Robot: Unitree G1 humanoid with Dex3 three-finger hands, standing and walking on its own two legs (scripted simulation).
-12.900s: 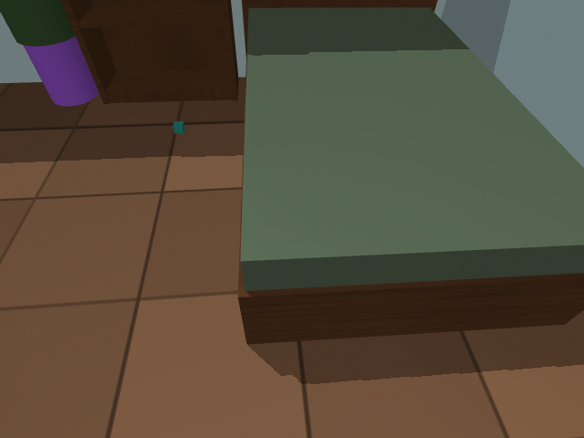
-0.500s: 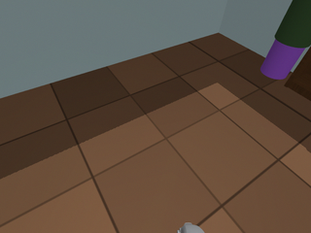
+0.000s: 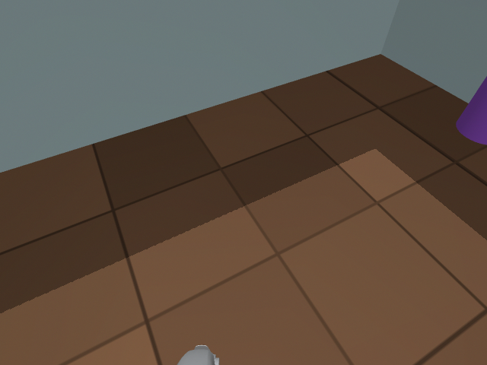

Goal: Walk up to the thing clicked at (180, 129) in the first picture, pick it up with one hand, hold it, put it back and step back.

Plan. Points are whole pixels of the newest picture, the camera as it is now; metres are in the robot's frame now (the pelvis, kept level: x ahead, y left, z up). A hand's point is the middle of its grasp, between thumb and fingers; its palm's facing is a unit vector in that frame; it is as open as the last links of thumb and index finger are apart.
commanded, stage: walk up
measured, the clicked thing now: out of the picture +0.73 -1.42 -0.74
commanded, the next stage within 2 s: none
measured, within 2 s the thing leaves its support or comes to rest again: neither
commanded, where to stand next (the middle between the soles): +0.61 +0.03 m, yaw -2 degrees
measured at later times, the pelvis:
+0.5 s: pelvis +0.20 +0.03 +0.00, yaw -3 degrees
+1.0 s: pelvis +0.35 +0.03 +0.01, yaw -17 degrees
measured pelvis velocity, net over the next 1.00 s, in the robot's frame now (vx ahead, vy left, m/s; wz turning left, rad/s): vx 0.35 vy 0.03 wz -0.30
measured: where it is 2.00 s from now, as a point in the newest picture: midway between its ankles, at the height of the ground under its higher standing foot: (233, 254)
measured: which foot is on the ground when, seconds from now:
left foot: up 0.00-0.06, down 0.08-0.62, up 0.64-1.00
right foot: down 0.00-0.12, up 0.14-0.56, down 0.58-1.00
